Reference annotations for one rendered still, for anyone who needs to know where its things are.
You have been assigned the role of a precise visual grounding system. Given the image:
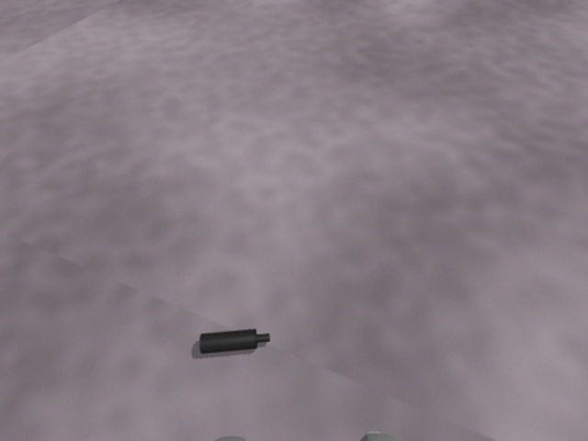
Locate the bottle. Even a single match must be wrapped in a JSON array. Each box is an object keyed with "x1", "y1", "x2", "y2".
[{"x1": 199, "y1": 329, "x2": 270, "y2": 354}]

